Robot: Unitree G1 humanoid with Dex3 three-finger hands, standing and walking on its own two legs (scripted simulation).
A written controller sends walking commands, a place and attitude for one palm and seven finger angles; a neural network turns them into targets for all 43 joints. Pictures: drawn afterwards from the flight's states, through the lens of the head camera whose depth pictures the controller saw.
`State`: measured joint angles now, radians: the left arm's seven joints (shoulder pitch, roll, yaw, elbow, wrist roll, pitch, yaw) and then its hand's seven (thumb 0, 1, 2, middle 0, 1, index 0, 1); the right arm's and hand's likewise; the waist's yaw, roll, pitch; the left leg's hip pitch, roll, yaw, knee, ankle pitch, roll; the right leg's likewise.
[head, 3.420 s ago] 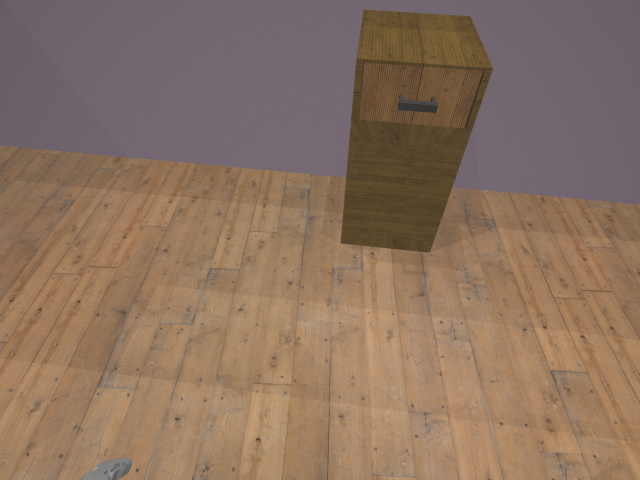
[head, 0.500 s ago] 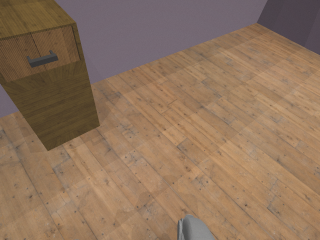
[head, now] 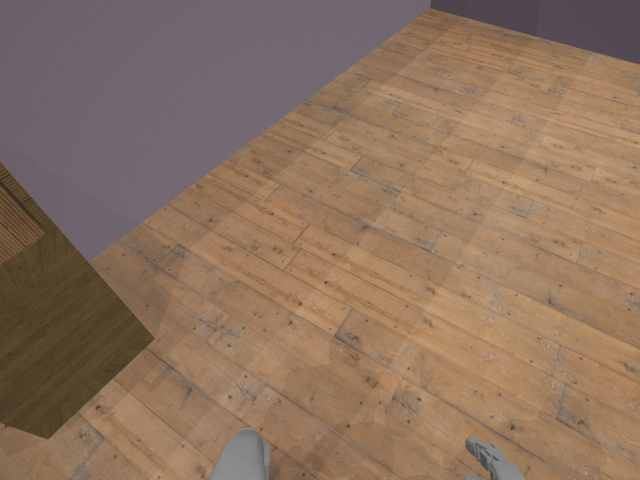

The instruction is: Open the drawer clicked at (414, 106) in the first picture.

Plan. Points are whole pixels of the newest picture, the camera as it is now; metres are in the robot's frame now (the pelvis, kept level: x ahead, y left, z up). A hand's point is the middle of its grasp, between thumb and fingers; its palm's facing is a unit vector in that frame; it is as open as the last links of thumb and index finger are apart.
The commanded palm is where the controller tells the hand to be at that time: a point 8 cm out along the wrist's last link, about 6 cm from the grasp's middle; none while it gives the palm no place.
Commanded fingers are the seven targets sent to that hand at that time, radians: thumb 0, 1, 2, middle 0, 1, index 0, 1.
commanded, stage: walk to a spot facing it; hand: left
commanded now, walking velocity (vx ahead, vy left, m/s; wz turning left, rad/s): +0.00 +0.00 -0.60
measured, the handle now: out of the picture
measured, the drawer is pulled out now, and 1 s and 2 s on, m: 0.00 0.00 0.00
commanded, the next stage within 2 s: none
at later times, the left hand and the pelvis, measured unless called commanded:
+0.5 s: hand (214, 370) +0.29 +0.20 -0.16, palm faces -0.28 -0.93 -0.24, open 7.4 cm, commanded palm none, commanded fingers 0.00 0.90 0.90 -0.20 -0.30 -0.20 -0.30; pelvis +0.13 +0.04 -0.01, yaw -20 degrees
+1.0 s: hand (254, 337) +0.36 +0.15 -0.18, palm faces -0.53 -0.83 -0.19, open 7.4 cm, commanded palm none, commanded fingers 0.00 0.90 0.90 -0.20 -0.30 -0.20 -0.30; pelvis +0.17 +0.05 -0.01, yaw -36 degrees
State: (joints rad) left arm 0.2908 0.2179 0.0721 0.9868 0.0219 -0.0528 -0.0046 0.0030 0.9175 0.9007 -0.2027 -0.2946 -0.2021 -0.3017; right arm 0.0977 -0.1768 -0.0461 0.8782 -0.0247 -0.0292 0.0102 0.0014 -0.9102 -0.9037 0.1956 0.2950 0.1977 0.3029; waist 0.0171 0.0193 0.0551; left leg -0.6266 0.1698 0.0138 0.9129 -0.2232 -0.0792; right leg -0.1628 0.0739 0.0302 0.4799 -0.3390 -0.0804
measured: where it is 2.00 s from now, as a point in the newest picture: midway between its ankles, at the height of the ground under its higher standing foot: outside the picture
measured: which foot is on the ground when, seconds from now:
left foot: up 0.00-0.10, down 0.12-0.54, up 0.56-0.96, down 0.98-1.00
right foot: down 0.00-0.12, up 0.14-0.52, down 0.54-1.00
